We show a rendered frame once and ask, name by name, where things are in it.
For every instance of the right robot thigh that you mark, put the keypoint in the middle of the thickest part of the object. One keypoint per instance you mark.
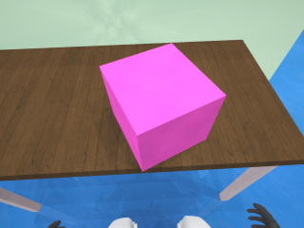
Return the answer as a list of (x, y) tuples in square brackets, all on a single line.
[(192, 222)]

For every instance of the right robot hand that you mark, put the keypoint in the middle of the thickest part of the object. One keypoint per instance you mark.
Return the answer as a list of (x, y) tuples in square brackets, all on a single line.
[(265, 218)]

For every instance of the carton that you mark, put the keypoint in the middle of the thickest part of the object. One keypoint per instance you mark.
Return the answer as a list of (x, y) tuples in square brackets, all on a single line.
[(162, 102)]

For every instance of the left robot thigh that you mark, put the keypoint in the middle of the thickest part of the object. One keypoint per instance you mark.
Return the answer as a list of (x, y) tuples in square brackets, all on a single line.
[(123, 223)]

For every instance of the robot thigh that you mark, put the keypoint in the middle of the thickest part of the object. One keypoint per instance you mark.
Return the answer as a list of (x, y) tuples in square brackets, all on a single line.
[(123, 223), (192, 222)]

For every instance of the table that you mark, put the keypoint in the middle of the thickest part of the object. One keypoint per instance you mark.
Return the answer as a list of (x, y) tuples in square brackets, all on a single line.
[(56, 120)]

